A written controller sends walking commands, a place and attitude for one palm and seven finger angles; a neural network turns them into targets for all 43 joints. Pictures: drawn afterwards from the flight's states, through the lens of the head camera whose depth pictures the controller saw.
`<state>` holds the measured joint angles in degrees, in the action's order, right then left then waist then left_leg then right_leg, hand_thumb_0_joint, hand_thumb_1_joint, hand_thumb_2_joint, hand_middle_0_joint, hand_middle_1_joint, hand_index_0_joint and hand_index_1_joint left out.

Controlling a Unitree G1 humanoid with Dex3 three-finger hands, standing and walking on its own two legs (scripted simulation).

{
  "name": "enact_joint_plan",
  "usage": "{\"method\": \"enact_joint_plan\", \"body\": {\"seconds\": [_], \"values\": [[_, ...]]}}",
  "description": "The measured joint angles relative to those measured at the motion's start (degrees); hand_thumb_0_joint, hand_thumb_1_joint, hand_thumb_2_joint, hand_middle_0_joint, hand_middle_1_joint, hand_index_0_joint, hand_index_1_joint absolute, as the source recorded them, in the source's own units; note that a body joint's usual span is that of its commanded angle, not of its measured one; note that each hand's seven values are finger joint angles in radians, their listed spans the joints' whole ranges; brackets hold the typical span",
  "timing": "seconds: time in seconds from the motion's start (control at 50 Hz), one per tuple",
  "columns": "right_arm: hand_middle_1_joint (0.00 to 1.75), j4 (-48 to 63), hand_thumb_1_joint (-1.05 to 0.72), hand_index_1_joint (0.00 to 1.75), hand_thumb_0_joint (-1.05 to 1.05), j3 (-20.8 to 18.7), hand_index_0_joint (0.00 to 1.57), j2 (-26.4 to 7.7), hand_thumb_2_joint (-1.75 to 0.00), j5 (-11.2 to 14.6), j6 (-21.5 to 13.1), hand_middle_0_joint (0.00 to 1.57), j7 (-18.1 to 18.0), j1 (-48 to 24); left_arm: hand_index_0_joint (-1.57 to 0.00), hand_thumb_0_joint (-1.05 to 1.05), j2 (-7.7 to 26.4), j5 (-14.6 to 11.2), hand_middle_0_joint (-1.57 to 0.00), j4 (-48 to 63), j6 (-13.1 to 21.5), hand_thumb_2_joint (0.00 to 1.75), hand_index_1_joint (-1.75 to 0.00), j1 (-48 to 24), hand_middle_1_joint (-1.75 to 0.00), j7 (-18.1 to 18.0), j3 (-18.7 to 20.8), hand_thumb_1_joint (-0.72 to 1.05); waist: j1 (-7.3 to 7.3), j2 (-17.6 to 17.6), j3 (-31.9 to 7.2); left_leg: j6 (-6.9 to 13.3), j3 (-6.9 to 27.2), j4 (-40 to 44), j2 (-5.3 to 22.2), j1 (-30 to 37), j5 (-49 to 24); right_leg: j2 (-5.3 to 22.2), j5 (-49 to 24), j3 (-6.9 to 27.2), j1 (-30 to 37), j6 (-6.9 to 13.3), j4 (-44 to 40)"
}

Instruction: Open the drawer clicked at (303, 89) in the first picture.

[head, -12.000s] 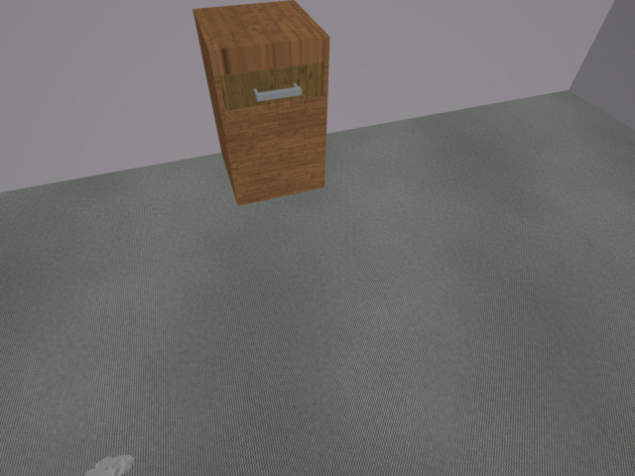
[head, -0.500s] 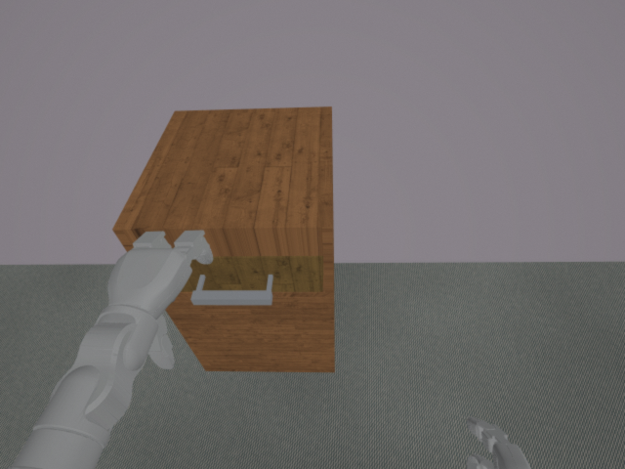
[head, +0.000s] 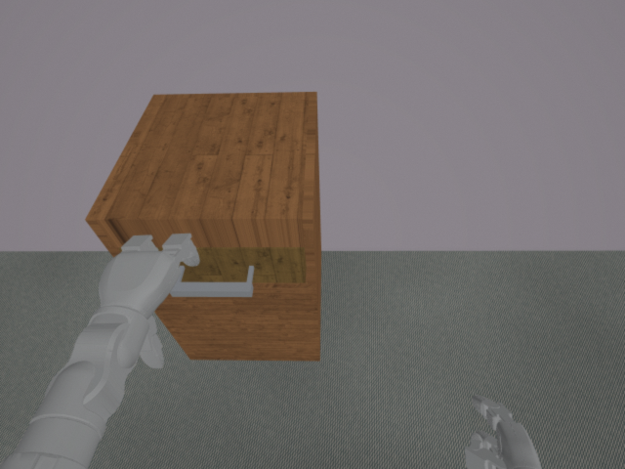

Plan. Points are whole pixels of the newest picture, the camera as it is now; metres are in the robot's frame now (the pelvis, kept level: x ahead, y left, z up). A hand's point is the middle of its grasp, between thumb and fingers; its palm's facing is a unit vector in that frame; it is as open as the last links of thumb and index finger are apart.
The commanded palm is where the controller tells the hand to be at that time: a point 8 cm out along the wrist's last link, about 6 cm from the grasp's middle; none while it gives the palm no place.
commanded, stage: move the hooked fingers above the handle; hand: left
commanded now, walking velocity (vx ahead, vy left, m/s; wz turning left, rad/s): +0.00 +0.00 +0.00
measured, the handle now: (213, 280) +0.49 +0.29 -0.22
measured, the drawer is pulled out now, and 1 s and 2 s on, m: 0.00 0.00 0.00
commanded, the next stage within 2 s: none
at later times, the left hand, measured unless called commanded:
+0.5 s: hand (181, 283) +0.38 +0.27 -0.04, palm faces -0.04 -0.04 -1.00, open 13.8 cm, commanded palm +0.36 +0.27 +0.01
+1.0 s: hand (190, 288) +0.41 +0.29 -0.13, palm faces -0.08 -0.01 -1.00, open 13.8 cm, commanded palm +0.40 +0.27 -0.07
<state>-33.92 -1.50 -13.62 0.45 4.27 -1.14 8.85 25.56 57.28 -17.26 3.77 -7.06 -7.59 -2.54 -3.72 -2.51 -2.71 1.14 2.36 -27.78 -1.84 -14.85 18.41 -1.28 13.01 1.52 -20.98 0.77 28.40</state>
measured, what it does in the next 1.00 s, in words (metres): lowers itself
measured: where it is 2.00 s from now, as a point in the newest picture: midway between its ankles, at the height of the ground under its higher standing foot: outside the picture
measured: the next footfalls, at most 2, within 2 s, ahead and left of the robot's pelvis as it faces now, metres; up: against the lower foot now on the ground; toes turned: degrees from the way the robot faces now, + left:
none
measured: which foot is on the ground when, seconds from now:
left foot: down 0.00-1.00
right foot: down 0.00-1.00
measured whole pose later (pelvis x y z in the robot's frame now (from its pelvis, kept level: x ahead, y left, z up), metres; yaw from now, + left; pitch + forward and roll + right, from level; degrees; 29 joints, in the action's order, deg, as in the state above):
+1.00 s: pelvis -0.03 +0.03 -0.08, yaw -2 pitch +27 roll -2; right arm -39.1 -2.9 -14.6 -3.5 6.4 2.0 15.8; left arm 28.9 66.3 -61.4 6.4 -37.1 -28.7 5.2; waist 5.6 -2.4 -11.1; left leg 3.0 0.9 -63.4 -2.4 -59.0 31.1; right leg -1.7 22.0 1.7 -63.3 -1.4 58.3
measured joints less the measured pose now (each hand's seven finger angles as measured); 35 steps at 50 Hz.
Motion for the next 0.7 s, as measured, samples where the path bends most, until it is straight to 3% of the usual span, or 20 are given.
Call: {"method": "enact_joint_plan", "body": {"seconds": [0.12,0.24,0.32,0.42,0.54,0.62,0.7], "values": [[0.3,-1.3,-0.9,0.3,0.01,-1.25,0.2,-0.41,-0.9,-0.1,-0.72,0.2,-0.45,1.07,-0.32,0.0,1.01,1.72,-0.32,-6.77,2.12,0.3,-1.2,-4.65,-1.2,-5.21,2.2,-0.49,0.46,0.28,-1.1,-0.41,0.56,-4.59,0.11,-5.66,1.72,-0.18,1.46,-0.73,-5.23,0.35,3.9],[0.3,-2.35,-0.9,0.3,0.01,-1.69,0.2,-0.91,-0.9,-0.18,-0.55,0.2,-0.47,2.79,-0.32,0.0,1.31,2.24,-0.32,-16.74,1.2,0.3,-1.2,-10.77,-1.2,-5.88,1.95,-0.49,2.13,0.23,-2.32,-0.39,0.42,-8.79,0.0,-11.71,3.17,-0.21,2.6,-0.72,-11.18,0.31,7.68],[0.3,-2.74,-0.9,0.3,0.01,-2.28,0.2,-0.88,-0.9,-0.8,0.08,0.2,-0.55,4.52,-0.32,0.0,1.04,2.99,-0.32,-19.2,4.22,0.3,-1.2,-11.59,-1.2,-6.45,3.33,-0.49,3.57,0.4,-3.44,-0.24,-0.27,-11.14,0.16,-14.9,4.25,-0.5,3.2,-0.14,-14.49,0.15,9.71],[0.3,-3.53,-0.9,0.3,0.01,-2.91,0.2,-1.1,-0.9,-1.48,0.85,0.2,-0.07,6.5,-0.32,0.0,0.69,4.4,-0.32,-21.81,7.43,0.3,-1.2,-12.4,-1.2,-11.24,5.69,-0.49,4.99,0.6,-4.82,0.08,-1.14,-14.45,0.09,-18.78,5.74,-0.61,4.28,0.61,-18.56,-0.2,12.82],[0.3,-4.13,-0.9,0.3,0.01,-2.93,0.2,-1.35,-0.9,-2.03,1.61,0.2,1.26,7.46,-0.32,0.0,1.8,6.5,-0.32,-29.14,4.86,0.3,-1.2,-16.39,-1.2,-16.4,7.26,-0.49,6.08,0.72,-5.59,0.5,-1.66,-19.16,-0.17,-24.84,7.22,-0.52,5.26,0.98,-24.46,-0.62,16.88],[0.3,-4.77,-0.9,0.3,0.01,-2.98,0.2,-1.34,-0.9,-2.17,1.64,0.2,1.49,7.9,-0.32,0.0,2.11,6.37,-0.32,-33.15,3.92,0.3,-1.2,-18.66,-1.2,-16.77,6.62,-0.49,6.39,0.33,-6.19,0.86,-1.57,-21.71,-0.35,-28.21,7.92,-0.37,5.63,0.82,-27.43,-1.03,18.64],[0.3,-5.62,-0.9,0.3,0.0,-2.71,0.2,-0.97,-0.9,-2.51,1.46,0.2,1.33,8.05,-0.32,0.0,1.94,6.63,-0.32,-35.98,5.49,0.3,-1.2,-21.37,-1.2,-16.48,5.66,-0.49,6.92,0.51,-7.07,1.14,-1.23,-24.56,-0.59,-31.44,8.83,-0.15,6.34,0.38,-30.21,-1.34,20.78]]}}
